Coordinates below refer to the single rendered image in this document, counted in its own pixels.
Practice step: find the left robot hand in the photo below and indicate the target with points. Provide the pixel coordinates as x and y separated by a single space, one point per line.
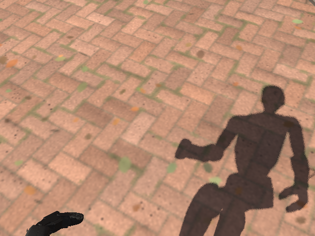
54 222

